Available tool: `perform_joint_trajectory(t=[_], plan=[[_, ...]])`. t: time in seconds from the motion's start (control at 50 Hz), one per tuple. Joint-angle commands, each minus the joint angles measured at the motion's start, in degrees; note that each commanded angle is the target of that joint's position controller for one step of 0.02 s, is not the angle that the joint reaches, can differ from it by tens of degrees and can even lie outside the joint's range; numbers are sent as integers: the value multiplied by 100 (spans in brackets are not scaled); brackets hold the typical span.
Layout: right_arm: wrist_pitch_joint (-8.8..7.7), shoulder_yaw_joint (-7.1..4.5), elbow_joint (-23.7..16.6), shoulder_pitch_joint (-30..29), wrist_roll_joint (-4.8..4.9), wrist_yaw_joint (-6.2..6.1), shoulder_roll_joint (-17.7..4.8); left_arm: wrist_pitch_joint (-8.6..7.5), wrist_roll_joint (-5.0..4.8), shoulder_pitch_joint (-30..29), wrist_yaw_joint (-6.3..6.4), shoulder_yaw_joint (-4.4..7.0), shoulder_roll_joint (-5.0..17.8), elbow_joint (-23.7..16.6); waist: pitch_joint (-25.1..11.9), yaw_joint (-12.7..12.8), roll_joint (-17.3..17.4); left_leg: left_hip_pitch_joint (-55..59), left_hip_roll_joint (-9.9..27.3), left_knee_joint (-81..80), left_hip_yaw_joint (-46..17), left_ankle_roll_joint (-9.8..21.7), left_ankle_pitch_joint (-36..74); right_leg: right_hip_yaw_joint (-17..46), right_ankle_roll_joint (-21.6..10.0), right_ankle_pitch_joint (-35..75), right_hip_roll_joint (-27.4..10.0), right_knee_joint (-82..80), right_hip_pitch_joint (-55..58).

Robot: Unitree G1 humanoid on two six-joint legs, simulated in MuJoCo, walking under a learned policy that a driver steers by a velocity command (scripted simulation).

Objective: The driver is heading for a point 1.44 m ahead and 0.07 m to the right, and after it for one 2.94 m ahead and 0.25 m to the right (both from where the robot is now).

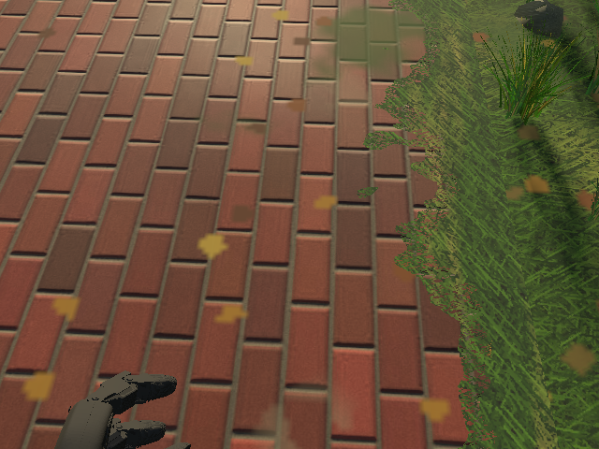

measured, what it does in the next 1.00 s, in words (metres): walks ahead: right foot, then left foot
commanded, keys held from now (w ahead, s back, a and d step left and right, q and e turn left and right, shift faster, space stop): q+shift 0.12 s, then shift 0.18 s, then e+shift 0.34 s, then w+e+shift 0.26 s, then e+shift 0.04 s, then shift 0.06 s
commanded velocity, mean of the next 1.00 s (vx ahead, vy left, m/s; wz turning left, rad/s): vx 0.26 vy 0.00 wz -0.12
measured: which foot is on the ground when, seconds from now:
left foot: down 0.00-0.10, up 0.12-0.44, down 0.46-0.88, up 0.90-1.00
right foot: up 0.00-0.10, down 0.12-0.48, up 0.50-0.86, down 0.88-1.00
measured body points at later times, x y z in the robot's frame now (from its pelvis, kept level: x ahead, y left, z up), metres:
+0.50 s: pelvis +0.16 -0.05 -0.01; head +0.17 -0.03 +0.44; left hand +0.14 +0.22 -0.14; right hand +0.39 -0.23 -0.10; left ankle +0.15 +0.05 -0.74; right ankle +0.28 -0.14 -0.73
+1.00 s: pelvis +0.24 -0.12 +0.00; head +0.24 -0.15 +0.45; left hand +0.38 +0.15 -0.09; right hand +0.31 -0.42 -0.11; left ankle +0.23 +0.03 -0.66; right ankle +0.15 -0.18 -0.73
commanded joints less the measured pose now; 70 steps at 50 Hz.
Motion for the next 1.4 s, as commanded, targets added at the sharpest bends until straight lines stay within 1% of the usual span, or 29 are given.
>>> perform_joint_trajectory(t=[0.02, 0.1, 0.12, 0.14, 0.16, 0.2, 0.26, 0.34, 0.44, 0.46, 0.5, 0.52, 0.6, 0.64, 0.72, 0.84, 0.88, 0.9, 0.92, 0.98, 1.04, 1.14, 1.2, 1.24, 1.26, 1.28, 1.3, 1.34, 1.4], plan=[[13, -283, -439, -227, 34, -45, -891, 74, -122, 414, 11, 92, 447, -144, -731, 175, 271, -1201, 556, 117, -669, -229, 4852, -968, -81, 1153, 950, -1160, 2229], [44, -350, -752, -741, -9, -109, -974, -101, -85, 1592, 202, 267, 997, 167, -1171, 825, 320, -803, 459, 2245, -1223, -716, 3657, -400, -244, 1977, 944, -2787, 3678], [3, -239, -913, -583, 69, -106, -490, -178, -22, 2231, 246, 334, 1281, 293, -1710, 932, -244, -1437, 235, 3795, -760, -875, 848, 455, -526, 3333, -320, -2582, 4889], [39, -133, -1000, 405, 151, -216, -24, -129, 85, 2319, 184, 333, 1430, 120, -2461, 384, -1042, -2363, -105, 5270, -166, -899, -2962, 2086, -1143, 6381, -2335, -1704, 5843], [77, -146, -967, 766, -20, -208, -421, -71, -37, 1895, 202, 493, 1473, 70, -3203, 272, -1422, -2580, 329, 5951, -74, -903, -2018, 3321, -1907, 4816, -2557, -2195, 5611], [250, -211, -973, -235, -226, -74, -696, 49, -104, 1028, 235, 258, 557, -96, -1822, 284, -453, -2598, 739, 5554, 180, -1026, -1031, 1824, -1677, 2310, -1433, -2763, 3941], [471, -116, -1127, -457, -167, 82, -403, 91, -61, 1226, 182, 325, 772, 245, -1134, 214, -696, -2085, 824, 4763, 261, -1141, -1002, 584, -1522, 2909, -873, -3067, 2745], [508, 93, -1184, -572, -142, 83, -75, 74, -37, 1262, 39, 353, 792, 471, -1329, 105, -778, -1295, 822, 3210, 373, -983, -912, 128, -1523, 3142, -740, -3131, 2315], [488, 223, -1074, -617, -163, -27, -120, 414, -146, 1278, -149, 491, 1065, 570, -796, 29, -993, 116, 757, 556, 904, -756, -136, 473, -1126, -205, -190, -3257, 1333], [439, 191, -1106, -574, -196, -61, -325, 460, -176, 1441, -173, 521, 1020, 561, -646, 10, -654, 431, 1080, 26, 512, -593, -183, 541, -826, -829, -45, -3159, 908], [409, -87, -1278, -921, -237, -194, -1340, 482, -222, 1459, -123, 456, 531, 240, -362, 57, 1833, -654, 3660, -1536, -1928, 274, -1164, -788, -355, -2251, 1185, -669, 345], [360, 15, -1294, -1032, -257, -257, -896, 547, -113, 1313, -94, 625, 987, 303, -153, 79, 1047, -1185, 3421, -1418, -1443, 430, -385, -321, -358, -2083, 836, 444, 779], [193, 213, -1491, -1951, -133, -349, -111, 696, -123, 2130, -127, 750, 861, 705, -469, 739, 700, -588, 2637, -826, 350, 185, 2516, -714, -145, -1337, 700, 1720, 889], [192, 174, -1426, -1646, -139, -365, -114, 725, -172, 1802, -203, 708, 685, 530, -606, 538, 608, 5, 2717, -614, 567, 183, 2829, -778, -60, -1281, 571, 1262, 728], [97, -73, -1270, -957, -199, -251, -625, 805, -116, 920, -515, 682, 742, 40, -671, -16, 1060, 438, 3152, -1458, 33, -7, -1581, -948, -261, -1396, 392, -57, 760], [10, -259, -1194, -1316, -217, -129, -906, 640, -214, 1325, -627, 648, 619, 185, -294, 501, 630, -712, 3048, -1212, 1078, -448, -2012, -1624, -900, -1404, 658, -1936, 2709], [30, -153, -1267, -1639, -253, -125, -494, 501, -142, 3008, -476, 791, 936, 942, -484, 1252, -849, -2330, 2241, 1449, 2177, -823, -1628, -935, -1215, -1731, 654, -2657, 4840], [21, 76, -1636, -2045, -280, -58, 196, 434, -129, 3435, -386, 910, 1625, 881, -293, 1433, -2247, -4510, 1504, 3682, 2119, -1099, -2029, 2065, -1796, -3488, -856, -3245, 5429], [-85, 77, -2012, -2598, -392, 25, -13, 392, -141, 3078, -271, 896, 1762, 524, -123, 1413, -1580, -5534, 1205, 4266, 882, -1141, -1727, 3778, -2244, -3146, -1385, -4121, 5237], [-276, -36, -1540, -1803, -268, 189, -597, 307, -121, 2265, -82, 764, 1403, 426, 62, 605, -430, -4643, 1762, 3949, 669, -1132, -328, 1804, -1917, 24, -783, -3832, 4601], [-89, 35, -1172, -1243, -280, 196, -437, 148, -228, 1835, -77, 615, 1137, 493, -280, 254, -417, -3376, 1525, 3560, 1146, -1212, 417, 295, -1487, 3937, -177, -3496, 4058], [-61, 275, -1134, -1779, -144, 246, 7, 77, -191, 2080, -32, 473, 872, 884, -146, 617, -540, -2363, 1230, 1379, 1616, -807, 1499, -733, -950, 4531, 84, -3578, 3959], [-89, 165, -872, -943, -110, 188, -295, 37, -135, 1812, 132, 526, 1072, 929, -557, 224, -652, -1424, 848, 1052, 1444, -491, 1504, -934, -720, 5569, -207, -2749, 4234], [-123, 10, -413, 517, -134, 115, -545, 118, -146, 1354, 205, 587, 1190, 801, -1095, -451, -430, -232, 705, 457, 1253, -320, 1788, -1134, -580, 5020, -57, -724, 4046], [-136, -104, -351, 965, -165, 32, -830, 112, -208, 1241, 191, 567, 1111, 674, -1307, -673, 120, 454, 1298, 159, 378, 14, 3261, -1353, -461, 2972, 634, 1258, 3334], [-122, -173, -470, 563, -150, 0, -1234, 163, -90, 1900, 113, 446, 376, 548, -1312, 236, 1260, 1267, 2597, 658, -1744, 684, 6875, -1104, -265, -2476, 1661, 3119, 1556], [-70, -319, -670, 128, 75, 16, -1487, 243, -79, 2605, 79, 371, 428, 576, -2426, 451, 1539, 1700, 3121, -287, -3474, 1476, 5054, -73, -273, -2292, 1561, 3834, 1046], [131, -168, -982, -674, 99, -9, -610, 292, 60, 1646, 74, 446, 1053, 571, -1037, 358, 1, 115, 2618, -950, -2710, 1113, 1348, -64, -355, -1604, 946, 3106, 807], [198, -158, -812, -595, 2, -1, -544, 496, 90, 1368, 18, 370, 841, 425, -720, 517, -52, -1137, 1815, -1517, -1916, 468, -873, -174, -262, -1347, 617, 1525, 1500]])
Velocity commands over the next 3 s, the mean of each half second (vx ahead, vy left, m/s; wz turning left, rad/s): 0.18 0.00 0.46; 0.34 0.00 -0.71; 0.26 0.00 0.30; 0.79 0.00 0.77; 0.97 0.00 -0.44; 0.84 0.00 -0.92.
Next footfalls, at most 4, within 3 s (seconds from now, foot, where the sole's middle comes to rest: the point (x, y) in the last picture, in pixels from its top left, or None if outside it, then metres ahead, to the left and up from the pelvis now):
0.12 right None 0.32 -0.14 -0.77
0.46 left None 0.19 0.06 -0.77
0.88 right None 0.18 -0.18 -0.77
1.26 left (370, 391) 0.55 -0.15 -0.77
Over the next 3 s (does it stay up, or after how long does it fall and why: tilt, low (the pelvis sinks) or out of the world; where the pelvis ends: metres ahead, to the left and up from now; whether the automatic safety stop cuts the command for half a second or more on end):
stays up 1.42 0.08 -0.02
